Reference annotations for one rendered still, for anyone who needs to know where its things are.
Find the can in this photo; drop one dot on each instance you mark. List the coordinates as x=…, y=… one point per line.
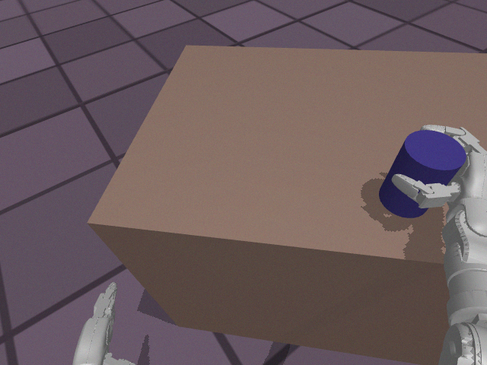
x=428, y=156

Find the right robot hand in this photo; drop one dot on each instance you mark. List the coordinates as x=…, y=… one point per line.
x=469, y=182

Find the right robot arm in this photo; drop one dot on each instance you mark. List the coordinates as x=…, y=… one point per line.
x=465, y=266

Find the left robot hand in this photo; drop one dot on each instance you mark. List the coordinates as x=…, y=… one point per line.
x=94, y=341

